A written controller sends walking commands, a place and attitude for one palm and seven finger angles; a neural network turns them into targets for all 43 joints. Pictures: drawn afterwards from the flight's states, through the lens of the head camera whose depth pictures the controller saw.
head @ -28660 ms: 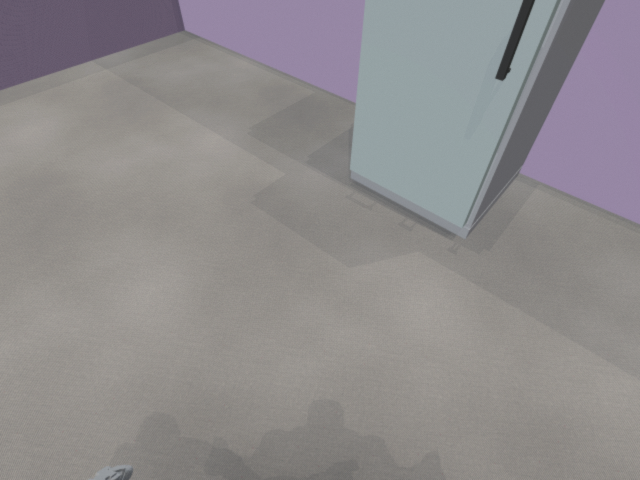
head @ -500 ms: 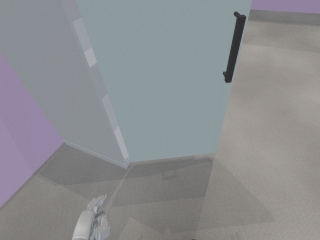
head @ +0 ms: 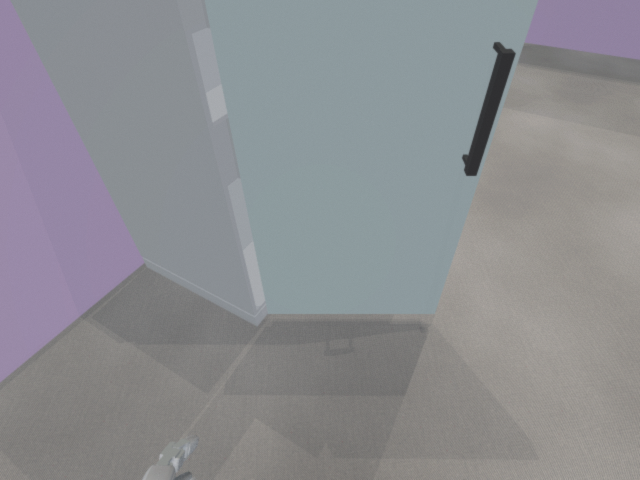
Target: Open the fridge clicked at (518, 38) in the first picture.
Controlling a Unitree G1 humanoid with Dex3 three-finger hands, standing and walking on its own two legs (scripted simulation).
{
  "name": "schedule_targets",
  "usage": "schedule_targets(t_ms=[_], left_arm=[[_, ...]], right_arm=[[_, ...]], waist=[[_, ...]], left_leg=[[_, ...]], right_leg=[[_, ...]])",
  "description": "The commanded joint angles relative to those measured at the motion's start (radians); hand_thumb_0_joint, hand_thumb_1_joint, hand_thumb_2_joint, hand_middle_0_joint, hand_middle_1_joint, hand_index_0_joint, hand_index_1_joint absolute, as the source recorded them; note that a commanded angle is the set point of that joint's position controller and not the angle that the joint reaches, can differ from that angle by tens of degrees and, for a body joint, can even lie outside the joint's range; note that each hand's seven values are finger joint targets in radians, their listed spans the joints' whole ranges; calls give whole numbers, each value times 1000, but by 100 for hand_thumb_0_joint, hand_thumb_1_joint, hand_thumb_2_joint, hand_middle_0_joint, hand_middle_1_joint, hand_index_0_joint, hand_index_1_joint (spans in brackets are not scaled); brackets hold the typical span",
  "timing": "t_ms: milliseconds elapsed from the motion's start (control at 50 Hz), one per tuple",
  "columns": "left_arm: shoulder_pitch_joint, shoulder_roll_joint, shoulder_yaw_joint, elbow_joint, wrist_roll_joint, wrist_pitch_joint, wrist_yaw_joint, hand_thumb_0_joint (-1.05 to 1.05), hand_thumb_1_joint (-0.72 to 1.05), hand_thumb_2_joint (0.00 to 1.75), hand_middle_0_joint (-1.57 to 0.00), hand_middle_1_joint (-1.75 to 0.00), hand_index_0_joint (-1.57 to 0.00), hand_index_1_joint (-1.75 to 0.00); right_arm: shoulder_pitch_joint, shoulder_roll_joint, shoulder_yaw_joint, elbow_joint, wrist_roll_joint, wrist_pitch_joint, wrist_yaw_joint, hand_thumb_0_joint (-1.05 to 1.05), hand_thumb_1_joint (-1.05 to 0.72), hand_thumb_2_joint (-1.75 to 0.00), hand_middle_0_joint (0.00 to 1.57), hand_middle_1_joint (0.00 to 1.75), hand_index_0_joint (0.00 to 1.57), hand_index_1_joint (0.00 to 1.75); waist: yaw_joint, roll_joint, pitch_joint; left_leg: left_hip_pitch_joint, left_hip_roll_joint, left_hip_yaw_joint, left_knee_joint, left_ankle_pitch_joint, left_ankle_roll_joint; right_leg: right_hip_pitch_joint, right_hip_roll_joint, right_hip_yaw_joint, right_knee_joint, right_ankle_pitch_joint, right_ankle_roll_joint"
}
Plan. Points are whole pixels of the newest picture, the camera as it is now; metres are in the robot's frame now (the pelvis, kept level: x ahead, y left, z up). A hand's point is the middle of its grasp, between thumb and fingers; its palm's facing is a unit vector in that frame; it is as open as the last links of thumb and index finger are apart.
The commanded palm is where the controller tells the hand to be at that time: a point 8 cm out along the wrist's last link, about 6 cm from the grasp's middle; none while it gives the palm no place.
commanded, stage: stop stepping back and stand still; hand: right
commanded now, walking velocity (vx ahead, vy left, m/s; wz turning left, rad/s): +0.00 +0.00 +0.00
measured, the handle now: (483, 114) +0.81 -0.26 +0.09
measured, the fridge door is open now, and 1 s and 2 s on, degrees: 60 60 60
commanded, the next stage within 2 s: let the arm hang, fingers relaxed in 0.52 s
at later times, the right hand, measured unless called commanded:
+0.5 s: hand (608, 323) +0.26 -0.25 +0.16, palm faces +0.36 +0.81 -0.46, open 7.4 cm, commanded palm +0.19 -0.29 +0.17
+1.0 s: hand out of the picture +0.04 -0.19 -0.18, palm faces -0.02 +0.99 -0.17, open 7.0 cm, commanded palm none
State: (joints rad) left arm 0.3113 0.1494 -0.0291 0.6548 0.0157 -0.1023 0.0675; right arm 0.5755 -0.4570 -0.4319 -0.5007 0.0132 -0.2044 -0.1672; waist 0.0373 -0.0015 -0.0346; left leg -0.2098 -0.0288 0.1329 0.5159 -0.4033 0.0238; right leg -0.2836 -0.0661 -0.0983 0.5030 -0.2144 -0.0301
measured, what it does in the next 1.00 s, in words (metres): steps on the spot: left foot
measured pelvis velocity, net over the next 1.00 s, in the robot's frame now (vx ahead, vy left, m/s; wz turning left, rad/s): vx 0.01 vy -0.01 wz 0.00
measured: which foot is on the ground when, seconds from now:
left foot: up 0.00-0.00, down 0.02-1.00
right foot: down 0.00-1.00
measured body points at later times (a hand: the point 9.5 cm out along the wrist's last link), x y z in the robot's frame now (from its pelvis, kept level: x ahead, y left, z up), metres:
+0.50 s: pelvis +0.04 +0.00 +0.00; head +0.05 -0.01 +0.44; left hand +0.20 +0.24 -0.08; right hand +0.23 -0.29 +0.18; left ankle -0.01 +0.10 -0.74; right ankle +0.06 -0.10 -0.74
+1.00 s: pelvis +0.01 -0.01 +0.00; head +0.03 -0.04 +0.45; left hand +0.05 +0.25 -0.13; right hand +0.04 -0.24 -0.17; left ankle -0.01 +0.10 -0.74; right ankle +0.06 -0.10 -0.74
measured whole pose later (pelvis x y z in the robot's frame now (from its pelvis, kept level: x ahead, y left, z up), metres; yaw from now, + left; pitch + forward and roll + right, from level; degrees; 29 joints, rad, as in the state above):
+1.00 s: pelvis +0.01 -0.01 +0.00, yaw +0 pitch -1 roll +1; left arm 0.24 0.22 -0.02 0.99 0.02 0.03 0.01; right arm 0.28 -0.21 0.00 0.98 -0.01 0.03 -0.02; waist 0.01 0.05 0.05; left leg -0.16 0.00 0.11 0.45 -0.27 0.02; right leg -0.28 -0.01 -0.05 0.49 -0.19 -0.03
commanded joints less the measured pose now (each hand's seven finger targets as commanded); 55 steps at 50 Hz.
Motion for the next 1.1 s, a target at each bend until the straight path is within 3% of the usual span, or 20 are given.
schedule_targets(t_ms=[0,20,40,80,140,180,220,240,320,380,440,580,600,620,680,740,780,860,940,1080], left_arm=[[-133,162,65,-145,6,-14,18,0,90,90,-20,-30,-20,-30],[-140,166,68,-142,0,-18,11,0,90,90,-20,-30,-20,-30],[-151,164,70,-134,-7,-26,6,0,90,90,-20,-30,-20,-30],[-163,170,65,-144,-15,-31,1,0,90,90,-20,-30,-20,-30],[-179,158,52,-138,-12,-38,16,0,90,90,-20,-30,-20,-30],[-194,179,66,-157,-17,-49,21,0,90,90,-20,-30,-20,-30],[-193,172,55,-161,-8,-53,22,0,90,90,-20,-30,-20,-30],[-185,167,51,-160,-5,-55,20,0,90,90,-20,-30,-20,-30],[-154,174,65,-171,-18,-58,9,0,90,90,-20,-30,-20,-30],[-146,173,65,-183,-24,-38,3,0,90,90,-20,-30,-20,-30],[-156,170,63,-194,-27,-24,7,0,90,90,-20,-30,-20,-30],[-170,170,55,-203,-24,-11,20,0,90,90,-20,-30,-20,-30],[-268,366,97,-36,-43,-54,-72,0,90,90,-20,-30,-20,-30],[-187,328,113,-18,-31,-7,-72,0,90,90,-20,-30,-20,-30],[-164,313,78,-10,-11,50,-70,0,90,90,-20,-30,-20,-30],[-172,296,62,38,2,76,-70,0,90,90,-20,-30,-20,-30],[-164,274,53,94,11,91,-70,0,90,90,-20,-30,-20,-30],[-152,229,35,200,11,103,-65,0,90,90,-20,-30,-20,-30],[-108,191,42,284,9,107,-52,0,90,90,-20,-30,-20,-30],[-45,183,53,387,1,107,-39,0,90,90,-20,-30,-20,-30]], right_arm=[[-106,-153,-114,-90,9,-23,-23,0,-90,-90,20,30,20,30],[-140,-146,-100,-96,7,-17,-22,0,-90,-90,20,30,20,30],[-164,-134,-80,-109,13,-17,-22,0,-90,-90,20,30,20,30],[-182,-115,-55,-140,7,-28,-26,0,-90,-90,20,30,20,30],[-216,-146,-73,-196,6,-52,-30,0,-90,-90,20,30,20,30],[-200,-151,-83,-240,9,-67,-24,0,-90,-90,20,30,20,30],[-151,-151,-108,-207,10,-73,-17,0,-90,-90,20,30,20,30],[-165,-146,-100,-218,5,-80,-15,0,-90,-90,20,30,20,30],[-58,-120,-105,-161,16,-78,-12,0,-90,-90,20,30,20,30],[-23,-108,-93,-149,27,-63,-11,0,-90,-90,20,30,20,30],[-19,-120,-96,-160,33,-51,-11,0,-90,-90,20,30,20,30],[-49,-138,-100,-197,33,-44,-14,0,-90,-90,20,30,20,30],[-145,26,347,549,-30,119,123,0,-90,-90,20,30,20,30],[-156,48,327,591,-34,195,145,0,-90,-90,20,30,20,30],[-257,47,352,741,-35,200,163,0,-90,-90,20,30,20,30],[-329,43,379,937,-35,200,159,0,-90,-90,20,30,20,30],[-348,52,395,1076,-35,204,152,0,-90,-90,20,30,20,30],[-333,84,415,1291,-29,207,146,0,-90,-90,20,30,20,30],[-288,115,404,1430,-29,198,144,0,-90,-90,20,30,20,30],[-268,130,415,1570,-25,191,144,0,-90,-90,20,30,20,30]], waist=[[-10,63,1],[-17,158,-5],[-28,207,11],[-26,157,35],[-24,49,6],[-45,-119,-15],[-48,-232,13],[-44,-198,24],[-38,-95,-109],[-29,-65,-148],[-26,-24,-151],[-32,-70,-111],[-4,-58,-17],[-8,-51,-84],[-35,79,-18],[-34,156,3],[-34,121,0],[-35,-56,13],[-34,-135,14],[-27,-51,73]], left_leg=[[151,168,-294,-204,-17,98],[91,286,-485,-277,-108,155],[34,332,-523,-296,-104,184],[42,327,-429,-226,102,193],[6,220,-239,-97,303,87],[-61,108,-173,-20,234,9],[-33,45,-117,11,140,-23],[7,39,-107,6,146,-26],[118,78,-151,-72,439,-10],[137,110,-180,-59,574,-1],[131,123,-184,-56,620,-2],[94,104,-167,-70,499,-12],[-34,196,-84,28,577,1],[-51,185,-147,-18,504,6],[-58,139,-108,-16,212,8],[-37,160,-147,-58,208,28],[-13,160,-162,-78,212,24],[31,142,-166,-135,156,7],[53,146,-171,-197,141,20],[23,142,-159,-234,128,24]], right_leg=[[-242,-56,89,79,-280,0],[-260,11,52,226,-236,23],[-235,21,67,310,-227,30],[-214,0,87,262,-199,28],[-6,22,52,3,8,20],[102,-72,165,-67,179,-11],[19,-144,301,-174,97,-46],[-17,-159,311,-186,124,-52],[50,-81,156,-37,343,-6],[49,-59,110,3,349,12],[47,-52,104,11,344,15],[41,-57,122,-31,299,8],[-5,-62,103,104,380,6],[47,-69,105,80,341,11],[-53,-81,182,11,173,-34],[-35,-51,185,-6,168,-25],[-9,-39,178,-38,166,-18],[19,-39,177,-118,101,-10],[31,-36,167,-141,9,-6],[52,-47,170,-169,-25,-10]])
